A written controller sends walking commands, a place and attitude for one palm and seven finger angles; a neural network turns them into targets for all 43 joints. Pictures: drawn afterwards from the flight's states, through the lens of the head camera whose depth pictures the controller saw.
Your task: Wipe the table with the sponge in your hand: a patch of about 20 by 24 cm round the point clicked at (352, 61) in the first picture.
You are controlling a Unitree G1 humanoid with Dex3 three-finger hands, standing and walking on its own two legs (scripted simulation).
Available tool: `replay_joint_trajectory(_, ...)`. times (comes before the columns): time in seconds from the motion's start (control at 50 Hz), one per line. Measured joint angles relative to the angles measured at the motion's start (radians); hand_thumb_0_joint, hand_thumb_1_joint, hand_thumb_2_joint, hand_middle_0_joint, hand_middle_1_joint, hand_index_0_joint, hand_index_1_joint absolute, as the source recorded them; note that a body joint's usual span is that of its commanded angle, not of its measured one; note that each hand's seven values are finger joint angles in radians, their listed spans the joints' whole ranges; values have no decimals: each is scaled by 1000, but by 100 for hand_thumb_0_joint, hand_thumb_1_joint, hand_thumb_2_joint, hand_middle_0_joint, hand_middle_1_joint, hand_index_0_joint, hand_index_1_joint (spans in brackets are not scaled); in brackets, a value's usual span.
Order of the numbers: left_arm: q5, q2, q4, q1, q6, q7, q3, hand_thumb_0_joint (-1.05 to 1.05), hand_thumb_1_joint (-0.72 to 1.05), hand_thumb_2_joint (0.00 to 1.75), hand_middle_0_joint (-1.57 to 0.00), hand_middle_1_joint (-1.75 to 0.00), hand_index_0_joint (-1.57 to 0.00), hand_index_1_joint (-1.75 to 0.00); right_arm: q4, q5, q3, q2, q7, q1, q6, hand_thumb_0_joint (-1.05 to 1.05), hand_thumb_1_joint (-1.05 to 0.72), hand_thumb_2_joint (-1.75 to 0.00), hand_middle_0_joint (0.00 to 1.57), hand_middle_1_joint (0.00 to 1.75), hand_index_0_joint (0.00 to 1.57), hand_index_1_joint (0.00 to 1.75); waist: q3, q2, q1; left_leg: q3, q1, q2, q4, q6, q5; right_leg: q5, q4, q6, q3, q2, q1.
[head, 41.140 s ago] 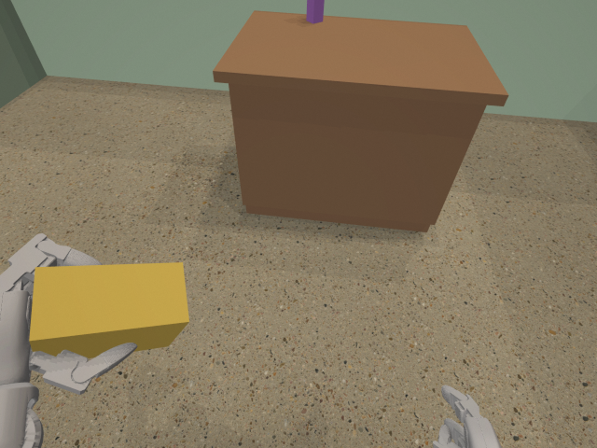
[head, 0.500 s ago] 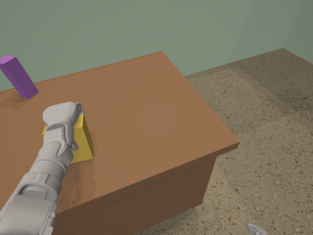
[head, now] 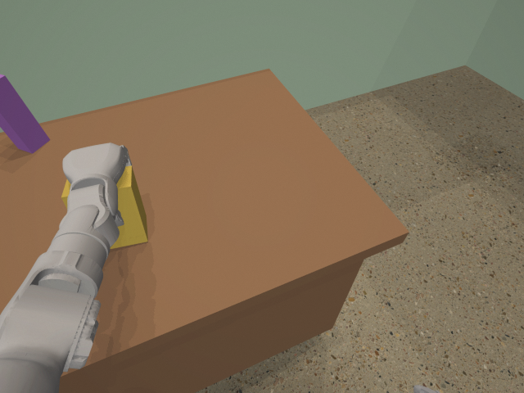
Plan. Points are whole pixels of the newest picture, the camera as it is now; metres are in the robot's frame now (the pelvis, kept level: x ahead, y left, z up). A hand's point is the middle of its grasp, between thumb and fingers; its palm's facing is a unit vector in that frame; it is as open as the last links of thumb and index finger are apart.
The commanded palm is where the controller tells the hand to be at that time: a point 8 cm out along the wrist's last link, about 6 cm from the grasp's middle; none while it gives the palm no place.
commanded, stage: slide back across to the first lane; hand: left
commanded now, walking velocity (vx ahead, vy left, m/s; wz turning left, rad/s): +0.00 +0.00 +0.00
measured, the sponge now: (113, 218) +0.41 +0.28 +0.01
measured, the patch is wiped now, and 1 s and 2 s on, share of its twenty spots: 0.95 0.95 0.95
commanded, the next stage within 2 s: wipe back along the first lane in 0.72 s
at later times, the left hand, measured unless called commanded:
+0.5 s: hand (85, 183) +0.44 +0.31 +0.08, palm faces -0.07 -0.05 -1.00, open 10.6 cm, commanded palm +0.40 +0.32 +0.13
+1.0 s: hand (60, 195) +0.41 +0.35 +0.08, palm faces -0.09 -0.02 -1.00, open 10.6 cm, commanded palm +0.37 +0.34 +0.12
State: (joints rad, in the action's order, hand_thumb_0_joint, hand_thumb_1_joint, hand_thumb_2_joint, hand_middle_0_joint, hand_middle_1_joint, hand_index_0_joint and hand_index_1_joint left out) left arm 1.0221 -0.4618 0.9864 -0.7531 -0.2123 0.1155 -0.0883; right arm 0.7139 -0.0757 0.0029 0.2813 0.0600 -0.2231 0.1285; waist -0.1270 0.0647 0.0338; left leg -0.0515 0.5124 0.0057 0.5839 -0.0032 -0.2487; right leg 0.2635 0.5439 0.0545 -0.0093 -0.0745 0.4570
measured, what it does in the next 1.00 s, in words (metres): shifts its weight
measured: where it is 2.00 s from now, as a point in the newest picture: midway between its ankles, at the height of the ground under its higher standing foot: outside the picture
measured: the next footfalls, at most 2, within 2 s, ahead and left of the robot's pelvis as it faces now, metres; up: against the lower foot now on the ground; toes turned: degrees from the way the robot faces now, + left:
none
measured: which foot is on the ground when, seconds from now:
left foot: down 0.00-1.00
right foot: down 0.00-1.00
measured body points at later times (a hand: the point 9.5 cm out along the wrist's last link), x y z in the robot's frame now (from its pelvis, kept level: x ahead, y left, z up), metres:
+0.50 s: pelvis +0.02 +0.03 +0.01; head +0.05 +0.02 +0.46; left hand +0.44 +0.31 +0.13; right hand +0.12 -0.23 -0.12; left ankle +0.02 +0.13 -0.73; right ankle +0.00 -0.09 -0.73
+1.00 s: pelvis +0.04 +0.03 +0.01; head +0.07 +0.02 +0.46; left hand +0.41 +0.34 +0.13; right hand +0.19 -0.22 -0.11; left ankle +0.02 +0.13 -0.73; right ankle +0.00 -0.09 -0.73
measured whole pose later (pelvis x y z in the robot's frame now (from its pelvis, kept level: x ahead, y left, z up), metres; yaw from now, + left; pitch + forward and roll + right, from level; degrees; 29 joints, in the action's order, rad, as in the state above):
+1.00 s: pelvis +0.04 +0.03 +0.01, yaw +0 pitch +8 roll -1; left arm 1.01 -0.52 0.65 -0.48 -0.19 0.06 -0.01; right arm 0.66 -0.07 0.00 0.27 0.03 -0.17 0.16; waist -0.10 0.06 -0.02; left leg -0.04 0.38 -0.03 0.52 0.04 -0.28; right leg 0.28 0.44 0.01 0.01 -0.04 0.30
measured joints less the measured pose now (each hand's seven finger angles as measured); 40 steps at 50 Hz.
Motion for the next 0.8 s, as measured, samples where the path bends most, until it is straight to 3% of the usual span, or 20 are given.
replay_joint_trajectory(0.14, 9, -9, 28, -29, 2, 8, 15, 2, -59, 105, -70, -130, -76, -124, 11, 6, -5, -2, -4, -22, 6, 1, -91, -90, 20, 30, 20, 30, -6, -4, 9, 11, 17, -5, 7, 9, -7, 0, -3, -13, 11, 5, 14)
replay_joint_trajectory(0.34, 5, -12, -47, 44, 6, 14, 62, 2, -58, 105, -68, -132, -75, -126, 4, 4, -5, -11, -14, -36, 21, 1, -91, -90, 20, 30, 20, 30, -2, -7, 10, 34, -38, -14, -22, 29, -12, -4, -39, -30, 36, 16, -39)
replay_joint_trajectory(0.56, -4, -18, -146, 124, -7, -12, 64, 2, -56, 105, -66, -134, -72, -129, -18, 3, 1, -16, -22, 9, 28, 1, -91, -90, 20, 30, 20, 30, 4, -12, -17, 34, -100, -30, -54, 42, -17, 1, -79, -42, 37, 32, -107)
replay_joint_trajectory(0.8, -14, -44, -259, 210, 24, -55, 74, 1, -55, 105, -65, -135, -70, -130, -45, 5, 2, -12, -23, 58, 31, 1, -91, -90, 20, 30, 20, 30, 16, -12, -51, 20, -131, -38, -64, 45, -28, 11, -102, -43, 24, 40, -150)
